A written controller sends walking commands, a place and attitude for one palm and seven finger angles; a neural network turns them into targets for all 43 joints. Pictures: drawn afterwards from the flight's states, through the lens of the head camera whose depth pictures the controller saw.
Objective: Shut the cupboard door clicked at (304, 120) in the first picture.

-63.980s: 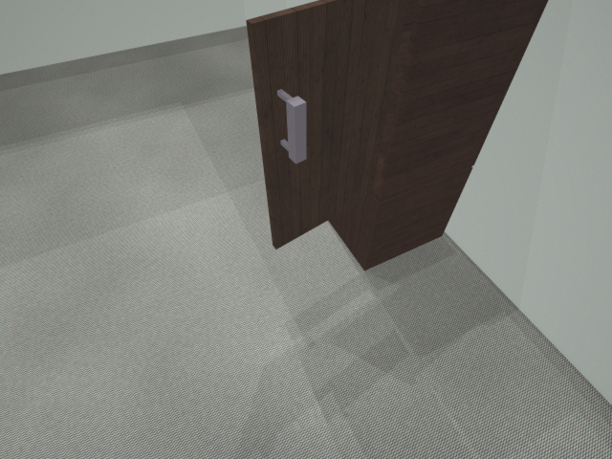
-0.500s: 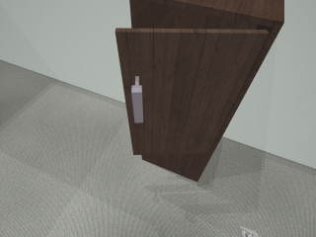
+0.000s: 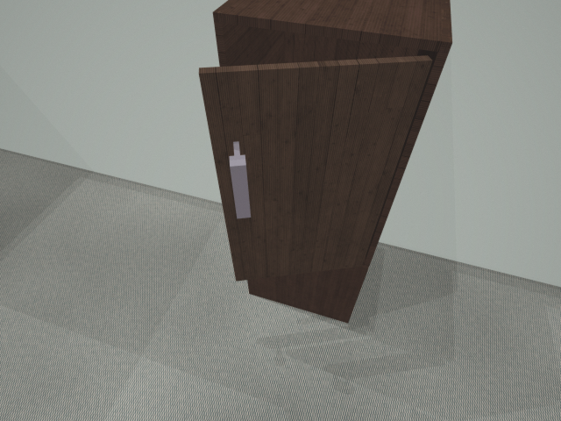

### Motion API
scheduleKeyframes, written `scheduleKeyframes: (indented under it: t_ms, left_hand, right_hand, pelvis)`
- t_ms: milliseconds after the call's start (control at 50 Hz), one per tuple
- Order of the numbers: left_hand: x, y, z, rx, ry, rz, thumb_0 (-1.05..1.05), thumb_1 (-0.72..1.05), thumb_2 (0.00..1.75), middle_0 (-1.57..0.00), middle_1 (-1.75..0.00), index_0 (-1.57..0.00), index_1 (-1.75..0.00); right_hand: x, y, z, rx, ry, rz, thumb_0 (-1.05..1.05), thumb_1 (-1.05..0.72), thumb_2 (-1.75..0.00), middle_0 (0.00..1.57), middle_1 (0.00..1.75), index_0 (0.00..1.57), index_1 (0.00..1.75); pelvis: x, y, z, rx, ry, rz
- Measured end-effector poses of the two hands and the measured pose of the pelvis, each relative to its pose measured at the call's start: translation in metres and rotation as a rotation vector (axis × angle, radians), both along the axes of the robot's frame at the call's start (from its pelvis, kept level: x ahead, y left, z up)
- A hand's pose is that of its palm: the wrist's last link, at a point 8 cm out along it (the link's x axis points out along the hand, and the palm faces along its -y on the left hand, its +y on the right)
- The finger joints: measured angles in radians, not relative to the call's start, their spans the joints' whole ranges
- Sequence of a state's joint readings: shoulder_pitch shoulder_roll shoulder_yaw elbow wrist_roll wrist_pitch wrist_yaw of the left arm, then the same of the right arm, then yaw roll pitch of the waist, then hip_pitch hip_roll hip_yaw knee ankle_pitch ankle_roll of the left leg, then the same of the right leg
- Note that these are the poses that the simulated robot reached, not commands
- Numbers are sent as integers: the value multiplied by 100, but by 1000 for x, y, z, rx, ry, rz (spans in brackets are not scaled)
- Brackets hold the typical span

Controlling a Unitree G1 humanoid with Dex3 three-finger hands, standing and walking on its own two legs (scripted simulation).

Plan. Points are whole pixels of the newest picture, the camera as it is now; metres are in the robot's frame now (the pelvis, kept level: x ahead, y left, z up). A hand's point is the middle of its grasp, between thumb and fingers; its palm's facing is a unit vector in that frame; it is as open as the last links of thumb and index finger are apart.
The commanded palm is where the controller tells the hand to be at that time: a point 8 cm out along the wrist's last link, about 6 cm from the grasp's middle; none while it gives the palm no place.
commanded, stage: come to a stop and stand still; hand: left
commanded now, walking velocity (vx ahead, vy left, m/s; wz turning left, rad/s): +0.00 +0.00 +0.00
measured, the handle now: (240, 180) +0.50 +0.10 +0.05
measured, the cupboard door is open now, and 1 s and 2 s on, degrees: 26 26 26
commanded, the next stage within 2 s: look again from close up in 0.32 s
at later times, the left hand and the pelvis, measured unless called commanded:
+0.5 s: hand out of the picture -0.02 +0.16 -0.18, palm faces +0.01 -0.99 -0.16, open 7.4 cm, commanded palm none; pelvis -0.01 +0.00 +0.00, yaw +1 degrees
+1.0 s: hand out of the picture +0.07 +0.27 -0.15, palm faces +0.01 -0.94 -0.35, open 7.4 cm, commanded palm none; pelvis -0.02 +0.02 +0.00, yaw +1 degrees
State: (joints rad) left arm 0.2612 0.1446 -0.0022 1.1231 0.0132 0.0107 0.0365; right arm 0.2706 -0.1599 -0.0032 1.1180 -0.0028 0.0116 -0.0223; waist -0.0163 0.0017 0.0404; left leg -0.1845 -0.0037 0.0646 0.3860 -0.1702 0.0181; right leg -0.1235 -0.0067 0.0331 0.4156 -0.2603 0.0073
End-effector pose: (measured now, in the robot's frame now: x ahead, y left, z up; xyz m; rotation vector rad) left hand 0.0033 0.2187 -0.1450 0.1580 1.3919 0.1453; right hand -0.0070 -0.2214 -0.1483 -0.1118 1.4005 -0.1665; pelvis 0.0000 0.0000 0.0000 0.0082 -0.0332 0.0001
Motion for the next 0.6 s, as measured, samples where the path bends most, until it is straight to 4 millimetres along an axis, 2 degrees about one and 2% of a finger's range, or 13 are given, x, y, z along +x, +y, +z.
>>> scheduleKeyframes:
  t_ms: [180,320,460,600]
  left_hand:
    - [-15,-8,-5,-25,12,7,1,92,90,-20,-30,-20,-30]
    - [-30,-16,-7,-49,54,21,1,91,90,-20,-30,-20,-30]
    - [-33,-17,-8,-61,59,7,1,91,90,-20,-30,-20,-30]
    - [-3,23,-1,37,-66,1,1,90,90,-20,-30,-20,-30]
  right_hand:
    - [-42,-1,5,-10,88,-22,1,-91,-90,20,30,20,29]
    - [-50,2,7,-14,110,-29,1,-91,-90,20,30,20,29]
    - [-31,6,5,-3,65,-3,1,-91,-90,20,30,20,29]
    - [30,-13,0,-51,-122,37,1,-91,-90,20,30,21,29]
  pelvis:
    - [-9,-4,1,-4,1,3]
    - [-9,-4,1,-6,10,3]
    - [-7,-1,-1,-9,15,16]
    - [-3,7,-9,-19,15,26]
